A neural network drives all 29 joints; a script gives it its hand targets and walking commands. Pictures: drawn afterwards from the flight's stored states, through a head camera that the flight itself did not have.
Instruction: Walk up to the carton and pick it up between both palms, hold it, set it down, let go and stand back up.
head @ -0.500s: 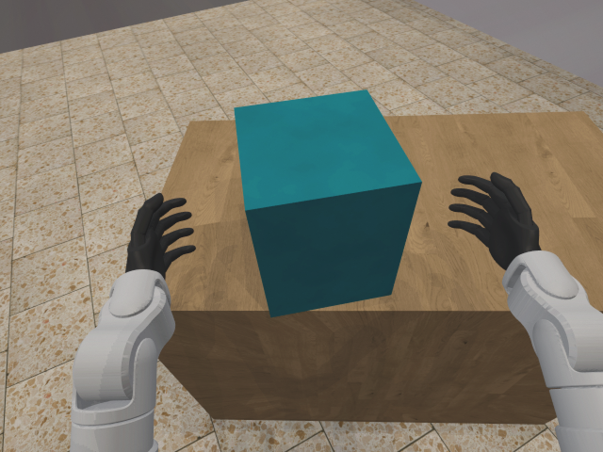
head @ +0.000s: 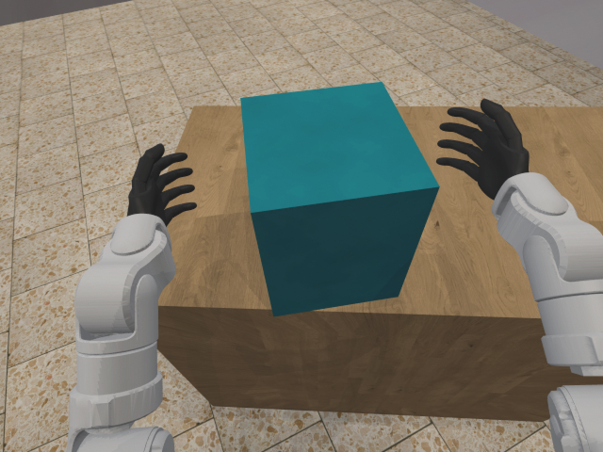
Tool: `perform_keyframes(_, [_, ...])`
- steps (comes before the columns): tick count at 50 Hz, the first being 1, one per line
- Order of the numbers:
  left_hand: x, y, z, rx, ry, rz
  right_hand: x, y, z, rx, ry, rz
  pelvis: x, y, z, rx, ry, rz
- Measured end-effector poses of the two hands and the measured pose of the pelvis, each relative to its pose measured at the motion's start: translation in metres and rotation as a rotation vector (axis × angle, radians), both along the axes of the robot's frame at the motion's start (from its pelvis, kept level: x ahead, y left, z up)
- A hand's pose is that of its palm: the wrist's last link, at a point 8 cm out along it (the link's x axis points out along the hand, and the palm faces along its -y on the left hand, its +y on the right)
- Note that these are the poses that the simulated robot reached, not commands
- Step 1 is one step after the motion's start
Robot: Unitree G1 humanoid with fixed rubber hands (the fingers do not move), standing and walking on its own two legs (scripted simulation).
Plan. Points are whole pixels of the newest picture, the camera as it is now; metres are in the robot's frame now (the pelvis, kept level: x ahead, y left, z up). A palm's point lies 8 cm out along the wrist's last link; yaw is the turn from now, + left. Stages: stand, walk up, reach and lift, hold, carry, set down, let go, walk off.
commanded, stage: reach and lift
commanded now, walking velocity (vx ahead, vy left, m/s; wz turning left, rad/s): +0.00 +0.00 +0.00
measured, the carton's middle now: (325, 204) +0.44 +0.03 +0.06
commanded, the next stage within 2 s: none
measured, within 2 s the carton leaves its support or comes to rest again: neither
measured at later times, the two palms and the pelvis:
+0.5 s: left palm (149, 190) +0.36 +0.23 +0.17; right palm (475, 152) +0.45 -0.16 +0.17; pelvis +0.00 +0.00 +0.00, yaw +0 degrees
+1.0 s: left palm (177, 237) +0.35 +0.22 +0.09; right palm (463, 206) +0.43 -0.17 +0.08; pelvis +0.00 +0.00 +0.00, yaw +0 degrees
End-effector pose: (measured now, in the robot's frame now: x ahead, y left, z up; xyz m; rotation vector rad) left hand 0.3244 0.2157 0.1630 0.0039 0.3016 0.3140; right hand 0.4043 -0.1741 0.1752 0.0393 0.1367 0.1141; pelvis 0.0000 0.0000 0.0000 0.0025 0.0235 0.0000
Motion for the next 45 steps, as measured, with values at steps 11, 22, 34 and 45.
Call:
perform_keyframes(11, [0.021, 0.001, 0.016, 0.013, 0.005, 0.000, 0.022, 0.002, 0.014, 0.012, 0.023, -0.004, -0.002, -0.001, 0.000, 0.000, 0.003, 0.000])
perform_keyframes(22, [0.033, 0.011, 0.002, -0.005, 0.046, 0.016, 0.041, 0.016, 0.001, -0.015, 0.100, 0.021, 0.001, -0.001, 0.000, 0.000, 0.018, 0.000])
perform_keyframes(34, [0.036, 0.009, -0.008, -0.022, 0.020, -0.031, 0.037, 0.008, -0.020, -0.005, 0.114, 0.005, -0.001, -0.001, 0.000, 0.000, 0.016, -0.001])
perform_keyframes(45, [0.017, 0.006, -0.085, -0.081, 0.084, -0.011, 0.021, -0.010, -0.087, -0.063, 0.194, -0.026, -0.002, -0.001, -0.001, 0.001, 0.046, -0.001])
